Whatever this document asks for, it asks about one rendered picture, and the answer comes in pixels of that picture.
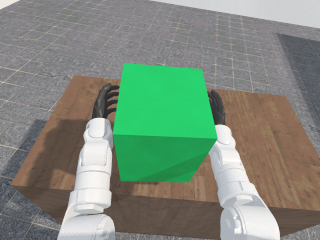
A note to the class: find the robot left upper arm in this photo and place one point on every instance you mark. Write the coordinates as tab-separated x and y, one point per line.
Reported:
89	227

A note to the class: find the right robot forearm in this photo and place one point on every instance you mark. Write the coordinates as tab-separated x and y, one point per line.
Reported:
234	187

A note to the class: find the pedestal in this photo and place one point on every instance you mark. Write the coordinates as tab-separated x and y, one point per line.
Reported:
278	157

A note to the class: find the carton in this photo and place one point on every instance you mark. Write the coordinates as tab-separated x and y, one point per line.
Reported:
164	127

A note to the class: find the robot right upper arm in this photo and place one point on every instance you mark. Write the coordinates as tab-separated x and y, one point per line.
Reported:
245	222

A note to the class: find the robot right hand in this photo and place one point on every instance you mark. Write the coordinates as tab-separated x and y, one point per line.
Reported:
217	108

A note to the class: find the left robot forearm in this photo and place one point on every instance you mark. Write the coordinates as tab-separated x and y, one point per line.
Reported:
92	193

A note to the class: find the robot left hand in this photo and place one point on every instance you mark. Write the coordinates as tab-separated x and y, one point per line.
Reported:
101	104

